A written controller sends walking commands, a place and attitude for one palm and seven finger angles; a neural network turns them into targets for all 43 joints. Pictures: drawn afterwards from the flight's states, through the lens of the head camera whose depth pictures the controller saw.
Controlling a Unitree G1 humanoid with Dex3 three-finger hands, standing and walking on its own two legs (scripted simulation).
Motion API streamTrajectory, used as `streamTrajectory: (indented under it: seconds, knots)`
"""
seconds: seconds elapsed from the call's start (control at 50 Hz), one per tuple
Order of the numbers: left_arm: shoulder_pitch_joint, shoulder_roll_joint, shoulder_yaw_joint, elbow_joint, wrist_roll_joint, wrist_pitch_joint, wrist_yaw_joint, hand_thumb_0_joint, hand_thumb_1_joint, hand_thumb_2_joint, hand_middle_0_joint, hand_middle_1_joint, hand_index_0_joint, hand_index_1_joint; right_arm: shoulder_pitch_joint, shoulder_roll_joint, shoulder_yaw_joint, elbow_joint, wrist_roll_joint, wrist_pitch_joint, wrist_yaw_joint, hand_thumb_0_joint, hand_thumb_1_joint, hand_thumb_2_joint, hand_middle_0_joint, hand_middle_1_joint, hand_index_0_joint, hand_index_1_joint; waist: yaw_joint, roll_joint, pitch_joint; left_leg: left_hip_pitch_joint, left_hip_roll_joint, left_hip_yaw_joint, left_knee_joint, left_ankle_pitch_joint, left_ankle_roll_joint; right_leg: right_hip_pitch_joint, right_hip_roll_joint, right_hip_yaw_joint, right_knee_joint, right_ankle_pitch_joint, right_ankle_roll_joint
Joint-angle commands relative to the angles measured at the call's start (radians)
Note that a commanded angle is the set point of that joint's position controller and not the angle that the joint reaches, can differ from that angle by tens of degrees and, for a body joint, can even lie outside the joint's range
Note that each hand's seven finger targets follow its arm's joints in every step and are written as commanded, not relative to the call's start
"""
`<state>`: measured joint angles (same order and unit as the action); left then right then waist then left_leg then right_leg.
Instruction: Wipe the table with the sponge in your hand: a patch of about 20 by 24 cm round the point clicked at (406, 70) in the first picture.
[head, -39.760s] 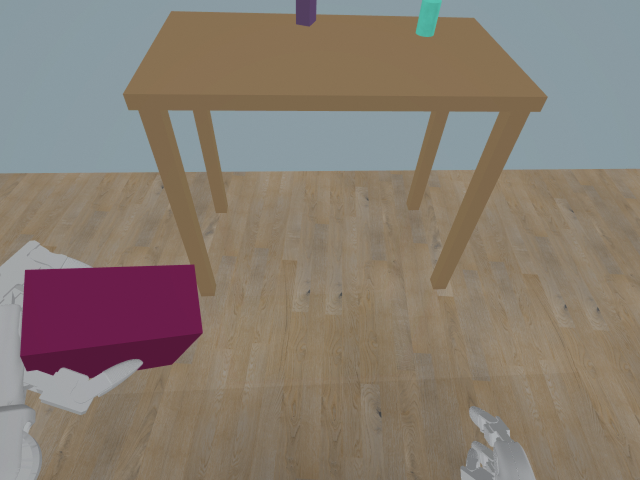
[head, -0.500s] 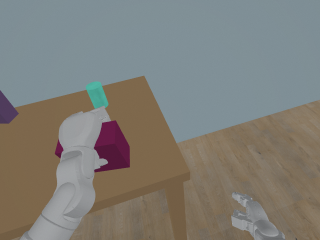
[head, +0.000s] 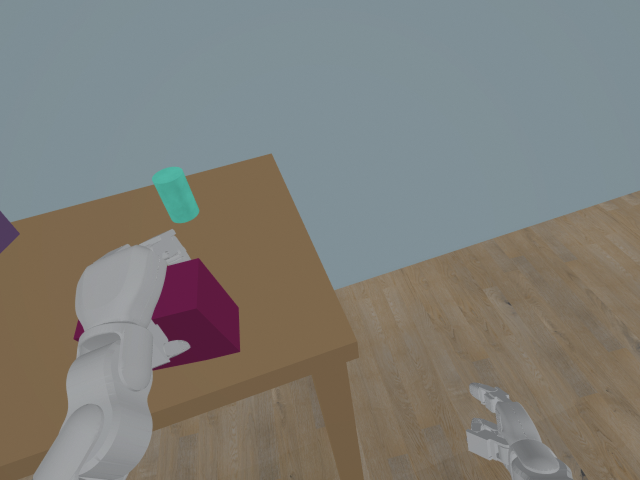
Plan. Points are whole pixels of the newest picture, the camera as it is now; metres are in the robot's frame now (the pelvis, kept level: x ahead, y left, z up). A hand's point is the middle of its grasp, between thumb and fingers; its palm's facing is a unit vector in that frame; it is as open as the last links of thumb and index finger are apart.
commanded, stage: slide back across to the middle lane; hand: left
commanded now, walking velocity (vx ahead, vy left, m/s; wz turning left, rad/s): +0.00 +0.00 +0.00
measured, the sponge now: (176, 328) +0.27 +0.22 +0.09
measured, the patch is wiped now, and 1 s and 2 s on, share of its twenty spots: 1.00 1.00 1.00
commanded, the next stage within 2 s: wipe forward along the middle lane in 0.54 s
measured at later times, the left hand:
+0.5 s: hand (83, 328) +0.22 +0.27 +0.17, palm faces +0.23 -0.19 -0.95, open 10.5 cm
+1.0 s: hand (74, 314) +0.24 +0.31 +0.15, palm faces +0.10 -0.11 -0.99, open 10.5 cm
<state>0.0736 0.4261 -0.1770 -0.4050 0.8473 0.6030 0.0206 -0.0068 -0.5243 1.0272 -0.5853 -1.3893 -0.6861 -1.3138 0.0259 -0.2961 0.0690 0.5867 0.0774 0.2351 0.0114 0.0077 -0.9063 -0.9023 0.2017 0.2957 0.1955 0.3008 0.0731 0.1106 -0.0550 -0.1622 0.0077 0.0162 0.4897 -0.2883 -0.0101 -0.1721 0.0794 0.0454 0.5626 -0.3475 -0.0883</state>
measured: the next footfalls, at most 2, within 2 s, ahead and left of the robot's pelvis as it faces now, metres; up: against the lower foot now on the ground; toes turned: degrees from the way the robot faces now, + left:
none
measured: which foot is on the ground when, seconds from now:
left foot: down 0.00-1.00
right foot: down 0.00-1.00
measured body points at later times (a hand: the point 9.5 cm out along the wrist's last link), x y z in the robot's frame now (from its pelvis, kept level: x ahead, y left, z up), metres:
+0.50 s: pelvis -0.01 +0.02 +0.00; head -0.04 -0.04 +0.45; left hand +0.20 +0.28 +0.22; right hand +0.24 -0.18 -0.08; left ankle -0.02 +0.15 -0.73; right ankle -0.03 -0.06 -0.73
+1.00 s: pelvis -0.02 +0.03 +0.01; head -0.04 -0.02 +0.45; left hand +0.23 +0.31 +0.21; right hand +0.23 -0.16 -0.08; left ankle -0.02 +0.15 -0.73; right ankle -0.03 -0.06 -0.73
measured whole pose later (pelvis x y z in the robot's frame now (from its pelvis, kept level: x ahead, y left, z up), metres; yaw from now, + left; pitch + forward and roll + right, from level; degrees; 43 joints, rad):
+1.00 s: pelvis -0.02 +0.03 +0.01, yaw +2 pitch -3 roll +1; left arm -0.10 0.52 -0.13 -0.20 0.89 0.59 -0.15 -0.01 -0.57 1.04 -0.66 -1.32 -0.76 -1.25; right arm 0.01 -0.30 0.09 0.63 0.06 0.17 -0.06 0.01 -0.90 -0.90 0.21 0.30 0.20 0.30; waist 0.11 0.11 -0.01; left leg -0.16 -0.03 -0.01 0.43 -0.22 0.02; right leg -0.15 0.04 0.03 0.48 -0.28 -0.04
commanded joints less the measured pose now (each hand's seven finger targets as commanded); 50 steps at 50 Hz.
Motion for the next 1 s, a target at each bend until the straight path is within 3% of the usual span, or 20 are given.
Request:
streamTrajectory:
  seconds: [0.0,0.02,0.06,0.12,0.14,0.2,0.22,0.28,0.32,0.48,0.58,0.62,0.64,0.72,0.74,0.82,0.84,0.92,0.94,0.98]
  knots:
    - [-0.002,0.16,0.137,-0.109,-0.034,0.022,-0.011,0.0,0.1,1.3,-1.2,-1.6,-1.2,-1.6,-0.241,-0.062,-0.033,-0.197,-0.006,-0.048,-0.01,0.0,-0.9,-0.9,0.2,0.3,0.2,0.3,0.045,-0.196,-0.109,-0.056,-0.045,0.002,0.0,0.245,0.048,0.14,-0.08,0.124,-0.079,0.593,0.089]
    - [-0.001,0.214,0.189,-0.12,-0.029,0.021,-0.004,0.0,0.1,1.3,-1.2,-1.6,-1.2,-1.6,-0.238,-0.071,-0.036,-0.191,-0.008,-0.047,-0.013,0.0,-0.9,-0.9,0.2,0.3,0.2,0.3,0.047,-0.178,-0.111,-0.05,-0.046,0.0,0.003,0.235,0.045,0.133,-0.076,0.151,-0.083,0.573,0.08]
    - [-0.007,0.17,0.154,-0.14,-0.036,0.022,-0.005,0.0,0.1,1.3,-1.2,-1.6,-1.2,-1.6,-0.239,-0.06,-0.033,-0.2,-0.009,-0.045,-0.016,0.0,-0.9,-0.9,0.2,0.3,0.2,0.3,0.043,-0.193,-0.113,-0.052,-0.045,0.002,-0.001,0.244,0.049,0.135,-0.081,0.124,-0.08,0.585,0.086]
    - [0.019,0.233,0.221,-0.187,-0.037,0.022,-0.001,0.0,0.1,1.3,-1.2,-1.6,-1.2,-1.6,-0.238,-0.071,-0.04,-0.197,-0.011,-0.042,-0.02,0.0,-0.9,-0.9,0.2,0.3,0.2,0.3,0.052,-0.148,-0.119,-0.033,-0.046,-0.001,-0.004,0.259,0.047,0.13,-0.069,0.143,-0.082,0.555,0.072]
    - [0.012,0.198,0.19,-0.184,-0.041,0.024,-0.003,0.0,0.1,1.3,-1.2,-1.6,-1.2,-1.6,-0.245,-0.063,-0.034,-0.205,-0.012,-0.043,-0.021,0.0,-0.9,-0.9,0.2,0.3,0.2,0.3,0.047,-0.17,-0.111,-0.046,-0.046,0.001,-0.004,0.258,0.049,0.132,-0.078,0.12,-0.08,0.562,0.079]
    - [-0.009,0.241,0.232,-0.162,-0.047,0.028,-0.007,0.0,0.1,1.3,-1.2,-1.6,-1.2,-1.6,-0.237,-0.071,-0.034,-0.193,-0.014,-0.039,-0.034,0.0,-0.9,-0.9,0.2,0.3,0.2,0.3,0.044,-0.184,-0.079,-0.043,-0.045,-0.002,-0.005,0.238,0.05,0.106,-0.075,0.133,-0.1,0.514,0.081]
    - [-0.025,0.279,0.261,-0.172,-0.039,0.033,-0.004,0.0,0.1,1.3,-1.2,-1.6,-1.2,-1.6,-0.238,-0.077,-0.036,-0.188,-0.016,-0.04,-0.039,0.0,-0.9,-0.9,0.2,0.3,0.2,0.3,0.045,-0.155,-0.079,-0.029,-0.047,-0.003,-0.005,0.234,0.05,0.092,-0.064,0.154,-0.112,0.464,0.07]
    - [-0.041,0.254,0.238,-0.176,-0.044,0.035,-0.013,0.0,0.1,1.3,-1.2,-1.6,-1.2,-1.6,-0.241,-0.073,-0.036,-0.193,-0.016,-0.047,-0.045,0.0,-0.9,-0.9,0.2,0.3,0.2,0.3,0.047,-0.144,-0.086,-0.023,-0.045,-0.003,-0.016,0.257,0.053,0.092,-0.063,0.112,-0.113,0.423,0.067]
    - [-0.045,0.294,0.267,-0.205,-0.034,0.038,-0.021,0.0,0.1,1.3,-1.2,-1.6,-1.2,-1.6,-0.251,-0.078,-0.038,-0.192,-0.017,-0.052,-0.049,0.0,-0.9,-0.9,0.2,0.3,0.2,0.3,0.054,-0.103,-0.107,-0.003,-0.049,-0.004,-0.018,0.273,0.054,0.099,-0.055,0.121,-0.114,0.415,0.057]
    - [-0.184,0.232,0.17,-0.18,-0.013,0.009,-0.052,0.0,0.1,1.3,-1.2,-1.6,-1.2,-1.6,-0.253,-0.074,-0.033,-0.182,-0.022,-0.097,-0.07,0.0,-0.9,-0.9,0.2,0.3,0.2,0.3,0.033,-0.105,-0.067,0.019,-0.044,-0.011,-0.068,0.234,0.059,0.043,-0.044,0.046,-0.156,0.234,0.048]
    - [-0.185,0.268,0.201,-0.152,0.013,-0.006,-0.056,0.0,0.1,1.3,-1.2,-1.6,-1.2,-1.6,-0.253,-0.076,-0.03,-0.174,-0.029,-0.099,-0.074,0.0,-0.9,-0.9,0.2,0.3,0.2,0.3,0.049,-0.115,-0.091,0.023,-0.042,-0.014,-0.089,0.234,0.055,0.074,-0.042,0.037,-0.158,0.221,0.041]
    - [-0.189,0.334,0.26,-0.149,0.031,-0.001,-0.052,0.0,0.1,1.3,-1.2,-1.6,-1.2,-1.6,-0.267,-0.083,-0.027,-0.171,-0.031,-0.094,-0.074,0.0,-0.9,-0.9,0.2,0.3,0.2,0.3,0.065,-0.086,-0.095,0.027,-0.042,-0.022,-0.097,0.226,0.051,0.076,-0.033,0.065,-0.163,0.202,0.03]
    - [-0.232,0.284,0.211,-0.135,0.032,-0.003,-0.055,0.0,0.1,1.3,-1.2,-1.6,-1.2,-1.6,-0.265,-0.075,-0.021,-0.177,-0.029,-0.095,-0.075,0.0,-0.9,-0.9,0.2,0.3,0.2,0.3,0.053,-0.101,-0.104,0.017,-0.043,-0.011,-0.096,0.226,0.051,0.086,-0.043,0.037,-0.157,0.201,0.035]
    - [-0.279,0.305,0.215,-0.033,0.052,0.007,-0.065,0.0,0.1,1.3,-1.2,-1.6,-1.2,-1.6,-0.268,-0.084,-0.02,-0.154,-0.025,-0.095,-0.076,0.0,-0.9,-0.9,0.2,0.3,0.2,0.3,0.047,-0.073,-0.056,0.017,-0.04,-0.02,-0.112,0.19,0.045,0.041,-0.028,0.053,-0.185,0.152,0.026]
    - [-0.301,0.27,0.179,-0.016,0.05,0.004,-0.072,0.0,0.1,1.3,-1.2,-1.6,-1.2,-1.6,-0.258,-0.082,-0.017,-0.157,-0.025,-0.097,-0.076,0.0,-0.9,-0.9,0.2,0.3,0.2,0.3,0.041,-0.101,-0.073,0.006,-0.042,-0.014,-0.112,0.196,0.047,0.061,-0.038,0.025,-0.175,0.164,0.032]
    - [-0.329,0.321,0.205,0.05,0.069,0.007,-0.095,0.0,0.1,1.3,-1.2,-1.6,-1.2,-1.6,-0.265,-0.092,-0.019,-0.142,-0.024,-0.104,-0.081,0.0,-0.9,-0.9,0.2,0.3,0.2,0.3,0.042,-0.082,-0.093,0.01,-0.044,-0.02,-0.109,0.195,0.048,0.062,-0.035,0.043,-0.179,0.173,0.03]
    - [-0.356,0.259,0.144,0.061,0.065,0.002,-0.108,0.0,0.1,1.3,-1.2,-1.6,-1.2,-1.6,-0.263,-0.085,-0.013,-0.147,-0.023,-0.107,-0.082,0.0,-0.9,-0.9,0.2,0.3,0.2,0.3,0.031,-0.098,-0.091,0.005,-0.047,-0.012,-0.108,0.203,0.05,0.069,-0.044,0.012,-0.175,0.188,0.037]
    - [-0.373,0.314,0.181,0.116,0.089,-0.018,-0.13,0.0,0.1,1.3,-1.2,-1.6,-1.2,-1.6,-0.253,-0.095,-0.018,-0.138,-0.025,-0.115,-0.086,0.0,-0.9,-0.9,0.2,0.3,0.2,0.3,0.036,-0.103,-0.109,0.01,-0.046,-0.02,-0.107,0.195,0.052,0.061,-0.037,0.023,-0.178,0.176,0.034]
    - [-0.401,0.268,0.134,0.134,0.091,-0.03,-0.138,0.0,0.1,1.3,-1.2,-1.6,-1.2,-1.6,-0.245,-0.091,-0.014,-0.139,-0.025,-0.118,-0.087,0.0,-0.9,-0.9,0.2,0.3,0.2,0.3,0.024,-0.118,-0.103,0.003,-0.049,-0.012,-0.102,0.208,0.052,0.064,-0.046,-0.002,-0.173,0.197,0.038]
    - [-0.416,0.266,0.127,0.154,0.095,-0.049,-0.146,0.0,0.1,1.3,-1.2,-1.6,-1.2,-1.6,-0.233,-0.095,-0.018,-0.132,-0.026,-0.119,-0.087,0.0,-0.9,-0.9,0.2,0.3,0.2,0.3,0.024,-0.113,-0.103,0.008,-0.048,-0.016,-0.105,0.215,0.051,0.059,-0.045,-0.01,-0.174,0.208,0.038]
